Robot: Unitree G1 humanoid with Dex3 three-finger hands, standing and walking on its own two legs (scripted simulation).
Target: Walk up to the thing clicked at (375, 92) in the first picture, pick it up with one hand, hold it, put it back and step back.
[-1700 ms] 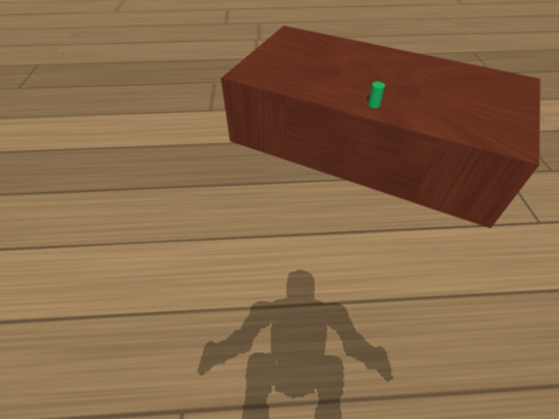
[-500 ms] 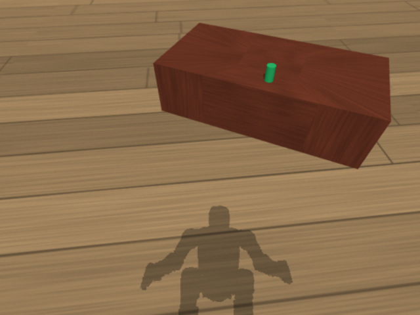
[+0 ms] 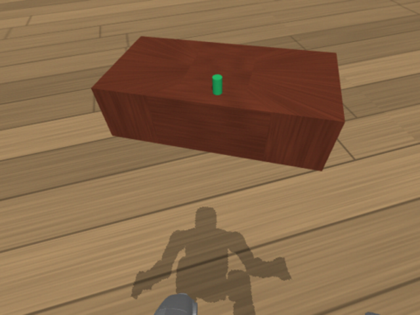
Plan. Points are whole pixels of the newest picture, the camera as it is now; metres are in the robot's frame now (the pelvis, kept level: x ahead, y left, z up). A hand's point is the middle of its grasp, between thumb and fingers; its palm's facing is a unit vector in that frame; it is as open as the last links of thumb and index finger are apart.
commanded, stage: walk up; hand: left
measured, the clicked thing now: (217, 84) +1.26 +0.11 -0.33
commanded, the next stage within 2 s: none
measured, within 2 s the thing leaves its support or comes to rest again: neither
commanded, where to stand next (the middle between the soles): +0.81 -0.01 m, yaw -10 degrees
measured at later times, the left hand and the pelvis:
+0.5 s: hand (117, 204) +0.38 +0.31 -0.13, palm faces -0.19 -0.90 -0.38, open 7.3 cm; pelvis +0.25 +0.04 +0.00, yaw -7 degrees
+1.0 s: hand (145, 163) +0.53 +0.27 -0.13, palm faces -0.18 -0.90 -0.39, open 7.4 cm; pelvis +0.45 +0.01 +0.00, yaw -10 degrees
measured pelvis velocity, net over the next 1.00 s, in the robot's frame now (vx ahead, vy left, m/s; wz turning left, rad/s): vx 0.45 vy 0.01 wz -0.18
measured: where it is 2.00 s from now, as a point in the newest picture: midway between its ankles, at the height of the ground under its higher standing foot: (231, 204)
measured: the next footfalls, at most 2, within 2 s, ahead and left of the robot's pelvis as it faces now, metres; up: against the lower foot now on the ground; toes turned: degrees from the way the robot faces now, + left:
left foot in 0.18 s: +0.27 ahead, +0.16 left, +0.00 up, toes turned +3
right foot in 0.64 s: +0.45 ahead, -0.13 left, +0.00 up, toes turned -12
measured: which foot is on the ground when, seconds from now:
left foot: up 0.00-0.16, down 0.18-0.66, up 0.68-1.00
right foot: down 0.00-0.22, up 0.24-0.62, down 0.64-1.00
